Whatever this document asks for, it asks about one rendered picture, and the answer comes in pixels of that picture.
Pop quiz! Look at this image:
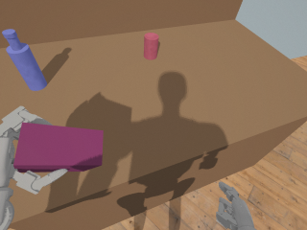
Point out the right robot hand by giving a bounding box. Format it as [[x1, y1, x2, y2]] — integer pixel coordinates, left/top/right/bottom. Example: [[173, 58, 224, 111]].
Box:
[[216, 181, 254, 230]]

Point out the table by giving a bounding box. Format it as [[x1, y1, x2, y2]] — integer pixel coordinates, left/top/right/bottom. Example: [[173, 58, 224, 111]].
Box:
[[0, 0, 307, 230]]

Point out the left robot hand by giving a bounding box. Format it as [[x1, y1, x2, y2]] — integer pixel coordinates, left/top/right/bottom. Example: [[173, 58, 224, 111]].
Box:
[[0, 105, 68, 195]]

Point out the left robot forearm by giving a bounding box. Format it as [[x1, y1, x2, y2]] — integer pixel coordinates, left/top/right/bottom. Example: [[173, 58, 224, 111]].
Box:
[[0, 187, 14, 230]]

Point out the sponge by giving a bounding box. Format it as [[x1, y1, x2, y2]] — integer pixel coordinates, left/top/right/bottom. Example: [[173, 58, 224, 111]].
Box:
[[13, 122, 104, 173]]

